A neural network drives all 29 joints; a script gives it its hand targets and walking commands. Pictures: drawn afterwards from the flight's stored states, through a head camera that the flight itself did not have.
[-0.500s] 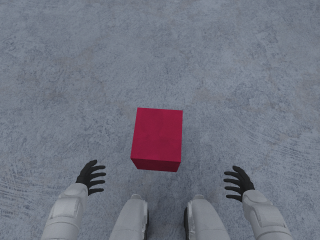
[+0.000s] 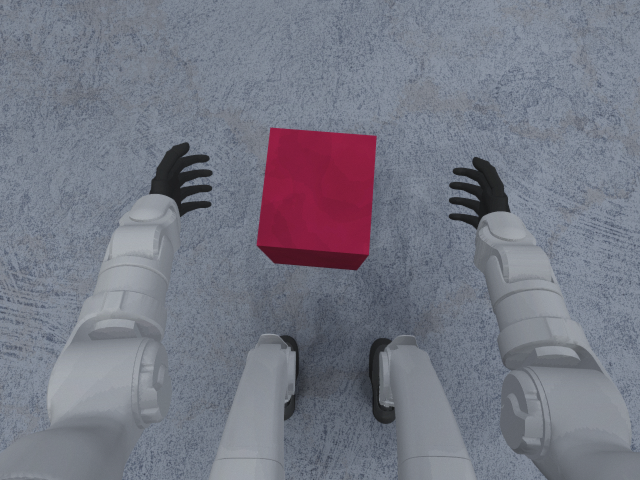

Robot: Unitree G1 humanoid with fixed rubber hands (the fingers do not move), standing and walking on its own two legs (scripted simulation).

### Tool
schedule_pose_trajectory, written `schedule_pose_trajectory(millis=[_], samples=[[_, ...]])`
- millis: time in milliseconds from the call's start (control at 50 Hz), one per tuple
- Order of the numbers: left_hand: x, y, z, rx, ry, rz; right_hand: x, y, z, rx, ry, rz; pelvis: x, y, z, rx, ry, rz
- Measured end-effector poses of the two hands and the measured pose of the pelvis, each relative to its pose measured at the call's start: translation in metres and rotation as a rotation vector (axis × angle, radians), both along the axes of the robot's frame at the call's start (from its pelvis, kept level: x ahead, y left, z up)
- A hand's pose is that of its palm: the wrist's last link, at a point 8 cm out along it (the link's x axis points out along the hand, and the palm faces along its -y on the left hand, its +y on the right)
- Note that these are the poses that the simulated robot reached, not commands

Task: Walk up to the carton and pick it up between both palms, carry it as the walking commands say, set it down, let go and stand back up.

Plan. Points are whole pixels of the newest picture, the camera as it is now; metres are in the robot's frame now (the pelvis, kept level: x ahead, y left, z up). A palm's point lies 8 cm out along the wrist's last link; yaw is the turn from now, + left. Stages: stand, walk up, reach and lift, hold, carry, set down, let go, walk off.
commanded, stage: reach and lift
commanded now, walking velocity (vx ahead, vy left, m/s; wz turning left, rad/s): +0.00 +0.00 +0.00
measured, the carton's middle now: (318, 207) +0.53 +0.03 -0.52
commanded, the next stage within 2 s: none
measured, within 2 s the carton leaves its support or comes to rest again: neither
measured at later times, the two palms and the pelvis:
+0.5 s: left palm (189, 129) +0.54 +0.21 -0.13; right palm (467, 137) +0.53 -0.18 -0.13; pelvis +0.01 +0.01 -0.02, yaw -2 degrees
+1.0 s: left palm (219, 172) +0.53 +0.20 -0.27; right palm (441, 182) +0.51 -0.19 -0.28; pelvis -0.01 +0.00 -0.13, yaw -1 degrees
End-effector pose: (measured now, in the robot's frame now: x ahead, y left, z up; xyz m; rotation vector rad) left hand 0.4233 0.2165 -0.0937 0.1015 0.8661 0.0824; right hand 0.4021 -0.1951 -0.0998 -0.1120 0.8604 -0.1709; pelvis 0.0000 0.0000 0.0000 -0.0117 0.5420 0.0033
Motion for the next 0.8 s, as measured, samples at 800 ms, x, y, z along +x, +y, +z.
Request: schedule_pose_trajectory(millis=[800], samples=[[0.108, -0.009, -0.104, -0.038, -0.178, 0.023, 0.110, 0.006, -0.099, 0.010, -0.180, -0.016, 0.009, 0.006, -0.068, -0.025, 0.333, -0.003]])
